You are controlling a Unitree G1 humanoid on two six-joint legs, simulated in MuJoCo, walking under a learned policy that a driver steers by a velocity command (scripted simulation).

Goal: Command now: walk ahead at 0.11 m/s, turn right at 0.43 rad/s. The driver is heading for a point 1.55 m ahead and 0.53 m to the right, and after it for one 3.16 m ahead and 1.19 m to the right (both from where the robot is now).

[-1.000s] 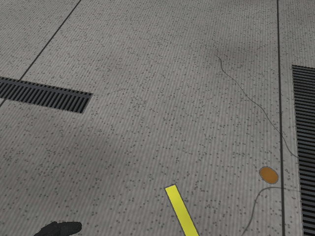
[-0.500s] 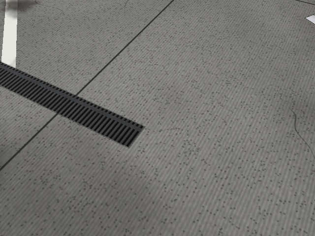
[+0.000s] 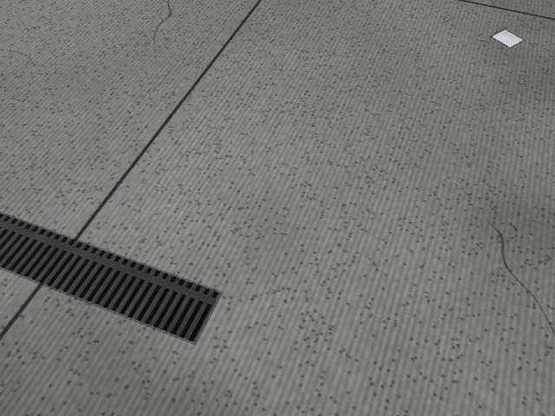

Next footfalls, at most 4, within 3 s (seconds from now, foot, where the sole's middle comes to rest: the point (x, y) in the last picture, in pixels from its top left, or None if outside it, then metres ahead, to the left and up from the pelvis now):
0.08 right None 0.17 -0.11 -0.78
0.52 left None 0.21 0.08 -0.78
0.90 right None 0.07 -0.11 -0.78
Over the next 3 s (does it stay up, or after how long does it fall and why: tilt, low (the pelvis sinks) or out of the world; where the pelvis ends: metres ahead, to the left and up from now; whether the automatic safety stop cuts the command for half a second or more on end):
stays up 0.13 -0.02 0.00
